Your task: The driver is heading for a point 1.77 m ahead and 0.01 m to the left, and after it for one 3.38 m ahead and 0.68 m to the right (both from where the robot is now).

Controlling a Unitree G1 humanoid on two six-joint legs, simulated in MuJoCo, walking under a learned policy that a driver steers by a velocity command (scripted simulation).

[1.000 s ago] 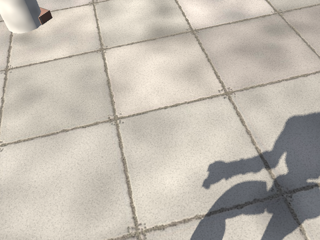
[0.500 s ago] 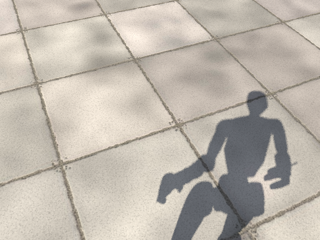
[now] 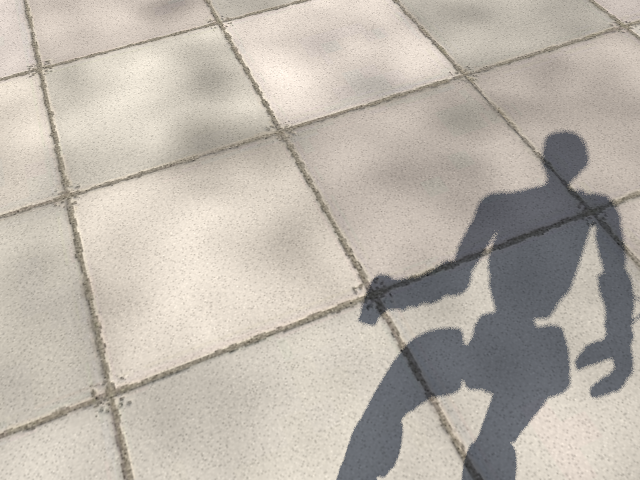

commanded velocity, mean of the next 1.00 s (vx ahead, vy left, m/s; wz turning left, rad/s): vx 0.07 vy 0.00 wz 0.22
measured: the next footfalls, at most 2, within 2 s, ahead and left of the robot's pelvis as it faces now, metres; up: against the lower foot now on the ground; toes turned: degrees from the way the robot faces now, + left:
left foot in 0.32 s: +0.22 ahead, +0.14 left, +0.00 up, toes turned +12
right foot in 0.66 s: +0.22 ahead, -0.11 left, +0.00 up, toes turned +13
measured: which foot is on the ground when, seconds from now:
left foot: up 0.00-0.30, down 0.32-1.00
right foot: down 0.00-0.32, up 0.34-0.64, down 0.66-1.00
